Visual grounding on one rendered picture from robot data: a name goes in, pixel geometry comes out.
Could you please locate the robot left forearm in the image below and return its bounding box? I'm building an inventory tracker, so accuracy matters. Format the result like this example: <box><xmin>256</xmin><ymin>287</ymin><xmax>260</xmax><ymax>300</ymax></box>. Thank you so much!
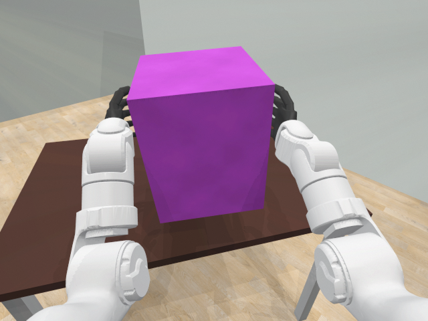
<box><xmin>66</xmin><ymin>118</ymin><xmax>138</xmax><ymax>295</ymax></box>

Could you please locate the left robot hand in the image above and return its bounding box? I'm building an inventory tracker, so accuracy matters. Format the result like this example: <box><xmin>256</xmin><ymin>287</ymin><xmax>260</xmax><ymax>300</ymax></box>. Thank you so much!
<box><xmin>105</xmin><ymin>86</ymin><xmax>136</xmax><ymax>137</ymax></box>

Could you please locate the right robot hand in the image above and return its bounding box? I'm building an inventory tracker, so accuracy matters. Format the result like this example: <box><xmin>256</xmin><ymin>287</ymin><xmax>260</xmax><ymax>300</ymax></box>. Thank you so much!
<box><xmin>270</xmin><ymin>84</ymin><xmax>297</xmax><ymax>141</ymax></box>

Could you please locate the robot right forearm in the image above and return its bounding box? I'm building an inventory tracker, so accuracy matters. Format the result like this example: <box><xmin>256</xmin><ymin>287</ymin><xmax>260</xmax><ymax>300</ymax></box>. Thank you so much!
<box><xmin>275</xmin><ymin>120</ymin><xmax>404</xmax><ymax>283</ymax></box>

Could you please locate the carton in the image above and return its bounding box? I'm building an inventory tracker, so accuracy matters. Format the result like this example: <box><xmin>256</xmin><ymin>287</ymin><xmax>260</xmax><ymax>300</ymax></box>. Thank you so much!
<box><xmin>126</xmin><ymin>46</ymin><xmax>275</xmax><ymax>223</ymax></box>

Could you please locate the robot left upper arm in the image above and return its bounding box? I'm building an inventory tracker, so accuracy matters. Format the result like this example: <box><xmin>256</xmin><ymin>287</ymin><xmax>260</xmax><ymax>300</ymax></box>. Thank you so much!
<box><xmin>26</xmin><ymin>240</ymin><xmax>150</xmax><ymax>321</ymax></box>

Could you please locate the robot right upper arm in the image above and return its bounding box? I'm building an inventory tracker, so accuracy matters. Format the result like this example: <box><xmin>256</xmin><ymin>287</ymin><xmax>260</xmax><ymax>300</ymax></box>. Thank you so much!
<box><xmin>314</xmin><ymin>232</ymin><xmax>428</xmax><ymax>321</ymax></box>

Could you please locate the table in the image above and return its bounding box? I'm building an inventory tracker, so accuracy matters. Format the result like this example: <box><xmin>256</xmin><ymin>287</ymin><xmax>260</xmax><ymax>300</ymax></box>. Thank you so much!
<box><xmin>0</xmin><ymin>126</ymin><xmax>372</xmax><ymax>321</ymax></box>

